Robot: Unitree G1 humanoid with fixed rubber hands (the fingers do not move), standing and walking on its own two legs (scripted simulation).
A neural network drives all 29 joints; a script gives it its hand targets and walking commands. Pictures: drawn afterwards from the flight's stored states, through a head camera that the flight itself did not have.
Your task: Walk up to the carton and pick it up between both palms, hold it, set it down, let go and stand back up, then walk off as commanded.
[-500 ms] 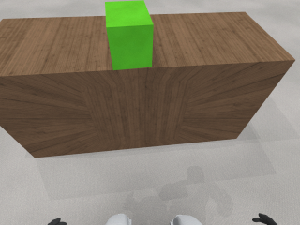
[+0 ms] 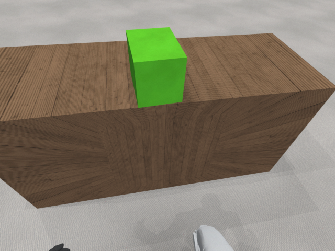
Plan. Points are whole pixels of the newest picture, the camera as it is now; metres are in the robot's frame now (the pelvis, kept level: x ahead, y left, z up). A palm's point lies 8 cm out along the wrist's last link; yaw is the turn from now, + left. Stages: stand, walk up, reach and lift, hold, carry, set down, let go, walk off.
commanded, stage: walk up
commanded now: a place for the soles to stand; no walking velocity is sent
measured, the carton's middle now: (154, 66) +0.72 +0.06 +0.06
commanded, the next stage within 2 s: none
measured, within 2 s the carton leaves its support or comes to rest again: neither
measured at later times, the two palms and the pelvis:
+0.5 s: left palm (80, 219) +0.21 +0.24 -0.06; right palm (314, 235) +0.18 -0.37 -0.11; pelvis +0.12 -0.07 +0.00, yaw +0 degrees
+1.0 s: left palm (67, 196) +0.29 +0.31 -0.11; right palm (281, 196) +0.27 -0.31 -0.08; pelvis +0.22 +0.01 -0.01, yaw +2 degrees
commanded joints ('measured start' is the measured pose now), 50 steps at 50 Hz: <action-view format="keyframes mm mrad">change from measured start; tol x32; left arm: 1 -168 175 92 -28 -2 -23 -1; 14 216 341 168 36 11 -83 29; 50 -5 161 89 34 4 -7 35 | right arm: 1 64 -275 -145 -9 13 -27 -30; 50 -83 -240 -103 -36 -2 24 -40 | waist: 1 -94 98 87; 11 -12 169 2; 14 106 -328 -192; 50 -13 201 -90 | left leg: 1 181 214 -422 -495 251 48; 10 88 233 -270 -373 268 151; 17 -527 -30 -255 580 29 -9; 38 -127 24 -81 -100 168 -12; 43 120 305 -990 -506 -119 149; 50 33 162 -625 -334 294 161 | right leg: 1 -228 -49 -68 -142 80 16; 12 454 10 -158 -583 2 -36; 15 745 -418 789 -924 -436 -169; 19 469 -296 399 -892 -107 -79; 32 264 -308 270 -967 -546 -146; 42 -140 47 -139 -2 -279 -1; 50 45 -46 -83 -181 -220 -5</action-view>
